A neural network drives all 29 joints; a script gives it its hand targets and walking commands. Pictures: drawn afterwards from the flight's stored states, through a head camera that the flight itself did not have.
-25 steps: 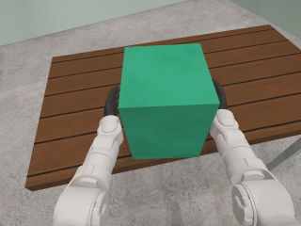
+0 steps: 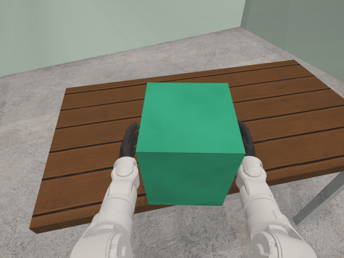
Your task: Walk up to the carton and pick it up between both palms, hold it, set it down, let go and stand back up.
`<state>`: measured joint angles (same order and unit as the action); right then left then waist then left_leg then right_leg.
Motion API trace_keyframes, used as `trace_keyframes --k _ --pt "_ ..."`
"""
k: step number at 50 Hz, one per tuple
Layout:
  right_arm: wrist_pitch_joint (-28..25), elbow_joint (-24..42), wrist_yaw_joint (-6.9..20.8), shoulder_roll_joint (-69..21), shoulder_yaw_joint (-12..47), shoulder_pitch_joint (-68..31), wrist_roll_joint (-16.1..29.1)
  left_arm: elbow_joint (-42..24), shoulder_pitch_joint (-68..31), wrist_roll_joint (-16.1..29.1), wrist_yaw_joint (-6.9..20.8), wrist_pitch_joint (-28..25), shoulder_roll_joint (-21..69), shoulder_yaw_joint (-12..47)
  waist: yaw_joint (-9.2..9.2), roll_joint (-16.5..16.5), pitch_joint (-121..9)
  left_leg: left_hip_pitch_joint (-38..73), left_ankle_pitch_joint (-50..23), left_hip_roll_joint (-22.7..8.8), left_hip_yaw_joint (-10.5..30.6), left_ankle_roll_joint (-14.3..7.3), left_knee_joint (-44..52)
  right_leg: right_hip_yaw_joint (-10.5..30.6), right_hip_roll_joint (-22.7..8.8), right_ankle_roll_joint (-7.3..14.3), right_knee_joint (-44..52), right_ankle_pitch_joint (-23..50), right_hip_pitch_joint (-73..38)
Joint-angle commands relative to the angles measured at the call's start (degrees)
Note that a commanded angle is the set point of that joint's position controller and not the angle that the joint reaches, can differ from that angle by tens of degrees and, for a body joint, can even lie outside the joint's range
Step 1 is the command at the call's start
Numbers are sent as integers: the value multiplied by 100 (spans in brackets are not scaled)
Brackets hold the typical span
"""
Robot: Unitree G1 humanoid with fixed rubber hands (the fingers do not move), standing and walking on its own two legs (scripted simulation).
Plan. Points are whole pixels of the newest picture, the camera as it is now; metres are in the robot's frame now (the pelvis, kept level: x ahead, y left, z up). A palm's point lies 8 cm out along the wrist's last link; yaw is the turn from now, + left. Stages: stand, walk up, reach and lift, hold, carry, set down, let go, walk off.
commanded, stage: reach and lift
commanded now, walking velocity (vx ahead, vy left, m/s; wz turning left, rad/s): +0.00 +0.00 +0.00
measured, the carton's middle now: (186, 146) +0.40 -0.02 +0.05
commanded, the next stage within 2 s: none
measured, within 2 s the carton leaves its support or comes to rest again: leaves its support in 0.68 s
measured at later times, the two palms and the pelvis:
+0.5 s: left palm (128, 154) +0.38 +0.13 +0.06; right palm (245, 153) +0.37 -0.16 +0.06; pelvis +0.01 +0.00 +0.00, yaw +0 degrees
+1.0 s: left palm (130, 145) +0.38 +0.12 +0.09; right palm (251, 149) +0.37 -0.17 +0.08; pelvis -0.01 +0.00 +0.00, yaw +0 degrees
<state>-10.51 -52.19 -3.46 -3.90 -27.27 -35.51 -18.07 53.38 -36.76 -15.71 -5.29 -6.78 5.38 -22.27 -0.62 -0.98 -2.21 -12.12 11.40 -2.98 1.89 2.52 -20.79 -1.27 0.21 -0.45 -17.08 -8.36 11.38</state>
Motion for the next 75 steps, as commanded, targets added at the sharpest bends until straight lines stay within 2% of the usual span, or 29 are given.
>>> trace_keyframes --k 1,4,5,6,11,17,18,20,21,24,25,28,30,32,35,36,40,46,47,48,52,57,60,61,65,68,70,72,75 --pt "-449 489 805 -2773 1928 -3754 -282 -1054 -4010 -271 658 -129 2912 1617 -65 -27 -3050 570 -1793 270 -711 214 248 -373 145 -115 -147 2410 -1996" --pt "-430 447 820 -2746 1969 -3668 -231 -1177 -3895 -273 668 32 2902 1688 -110 -82 -2913 582 -1910 290 -695 233 257 -383 183 -127 -128 2455 -2033" --pt "-420 383 839 -2684 1972 -3570 -258 -1334 -3895 -282 673 87 2944 1660 -57 -155 -2896 597 -1782 296 -704 251 288 -381 149 -116 -116 2362 -2066" --pt "-425 484 828 -2760 1957 -3609 -228 -1346 -3838 -240 681 117 2935 1720 -80 -23 -2855 606 -1830 310 -758 227 336 -405 167 -166 -117 2427 -2096" --pt "-444 786 782 -2765 2241 -3591 -111 -1528 -3648 -164 670 227 3048 1824 -37 78 -3119 801 -2206 336 -728 212 212 -433 217 -200 -212 2922 -2122" --pt "-483 873 724 -2718 2407 -3470 -23 -1932 -3690 -46 644 327 3065 2090 -117 -18 -3269 802 -2457 320 -612 236 159 -422 181 -181 -245 3233 -2203" --pt "-508 920 730 -2734 2483 -3512 36 -1932 -3568 -19 642 337 3083 2133 -60 44 -3221 793 -2618 269 -662 229 136 -437 160 -193 -249 3276 -2114" --pt "-533 956 692 -2788 2566 -3560 117 -1985 -3663 44 663 318 3126 2231 -140 73 -3255 765 -2592 322 -595 234 105 -415 167 -180 -260 3369 -2150" --pt "-534 831 692 -2756 2544 -3576 97 -1960 -3725 -2 686 336 3125 2207 -83 -8 -3209 753 -2566 333 -601 256 130 -398 192 -148 -204 3252 -2092" --pt "-572 848 703 -2754 2549 -3588 102 -1906 -3737 1 674 402 3212 2269 -152 -157 -3184 743 -2319 298 -582 254 134 -482 147 -98 -189 2930 -1927" --pt "-587 821 704 -2750 2577 -3645 115 -1968 -3770 21 673 389 3167 2315 -95 -114 -3274 828 -2431 273 -582 249 110 -468 139 -95 -204 2988 -1896" --pt "-643 973 707 -2717 2639 -3747 188 -2079 -3802 99 629 358 3303 2384 -165 -56 -3450 953 -2697 285 -561 285 23 -518 175 -76 -260 3148 -1869" --pt "-660 923 680 -2670 2623 -3896 164 -1998 -3910 83 636 335 3178 2326 -80 26 -3407 840 -2421 284 -591 230 92 -465 144 -102 -198 2936 -1771" --pt "-674 916 670 -2783 2607 -3903 132 -1871 -3945 6 647 316 3223 2340 -115 -8 -3422 662 -2150 312 -597 219 176 -437 134 -99 -180 2902 -1901" --pt "-764 1069 684 -2756 2725 -3998 185 -2007 -3946 98 614 256 3297 2418 -163 104 -3768 769 -2329 328 -580 216 111 -438 115 -88 -275 3285 -2086" --pt "-806 1032 671 -2754 2733 -3986 129 -2021 -3965 89 613 211 3295 2367 -104 71 -3856 720 -2419 343 -571 197 121 -430 140 -130 -304 3374 -2071" --pt "-866 910 665 -2714 2607 -4344 45 -1759 -4417 30 597 134 3204 2248 -97 130 -3632 440 -1701 301 -562 125 260 -449 94 -78 -225 2747 -1916" --pt "-1045 966 623 -2678 2608 -4645 -4 -1643 -4501 -82 557 36 3135 2126 -60 260 -3901 476 -1720 305 -616 104 317 -465 91 -61 -243 2824 -1995" --pt "-1048 913 630 -2668 2566 -4706 24 -1721 -4552 -53 555 9 3197 2145 9 323 -3932 466 -1716 310 -652 73 315 -432 88 -73 -236 2916 -2016" --pt "-1072 971 617 -2665 2576 -4717 -5 -1672 -4547 -43 564 4 3153 2087 -48 374 -3921 443 -1660 320 -602 54 317 -454 62 -92 -288 2967 -2129" --pt "-1092 674 600 -2606 2353 -4708 -95 -1534 -4678 -206 572 -20 3041 1882 -94 356 -3652 297 -1248 323 -681 9 463 -451 41 -103 -189 2651 -2108" --pt "-1102 456 578 -2569 2152 -4716 -124 -1482 -4651 -427 564 37 3013 1693 -1 305 -3439 340 -1215 327 -820 -4 524 -399 57 -119 -129 2532 -2137" --pt "-1140 504 582 -2509 2177 -4823 -70 -1603 -4598 -367 570 106 3076 1743 -8 326 -3519 520 -1438 282 -749 6 499 -467 59 -110 -150 2621 -2188" --pt "-1143 340 586 -2509 2185 -4703 -6 -1702 -4583 -399 559 112 3034 1800 36 217 -3498 555 -1493 321 -787 -7 495 -406 85 -89 -146 2636 -2184" --pt "-1135 406 606 -2411 2168 -4813 92 -1880 -4634 -311 514 243 3139 2002 -20 68 -3524 857 -1674 273 -807 97 419 -476 100 -14 -62 2397 -1954" --pt "-1131 612 605 -2424 2445 -4920 319 -2140 -4677 -155 449 321 3184 2253 -20 115 -3764 1019 -2087 280 -736 97 229 -466 170 -41 -183 2817 -1999" --pt "-1140 798 584 -2426 2539 -5014 413 -2414 -4841 -14 436 347 3261 2493 -43 -36 -3931 1063 -2162 288 -689 144 202 -475 205 2 -177 2693 -1915" --pt "-1070 852 550 -2439 2679 -5068 583 -2417 -4817 47 428 447 3272 2662 -46 -39 -3900 1146 -2237 289 -632 140 137 -449 200 52 -169 2610 -1834" --pt "-828 784 552 -2351 2745 -5039 660 -2431 -4790 75 444 712 3229 2680 -175 -15 -3433 1186 -1932 291 -604 143 186 -459 218 45 -63 2163 -1676"
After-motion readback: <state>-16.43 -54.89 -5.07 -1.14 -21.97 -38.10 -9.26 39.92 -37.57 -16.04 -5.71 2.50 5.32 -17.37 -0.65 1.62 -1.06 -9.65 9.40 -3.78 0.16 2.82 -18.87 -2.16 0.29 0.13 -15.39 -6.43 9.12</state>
